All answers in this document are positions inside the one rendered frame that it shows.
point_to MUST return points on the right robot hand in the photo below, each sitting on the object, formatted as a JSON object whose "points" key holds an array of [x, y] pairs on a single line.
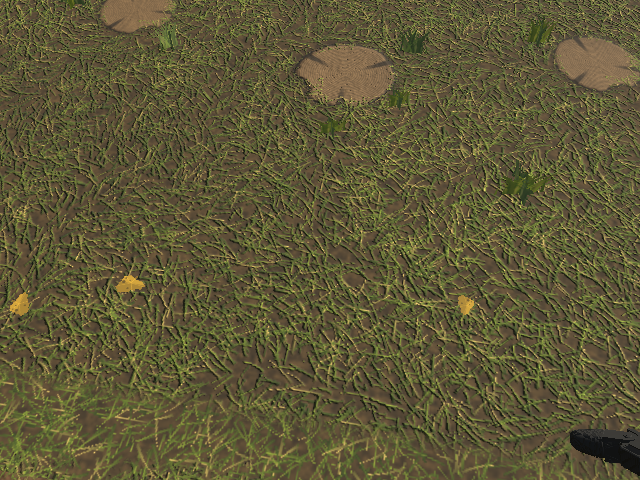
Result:
{"points": [[615, 446]]}

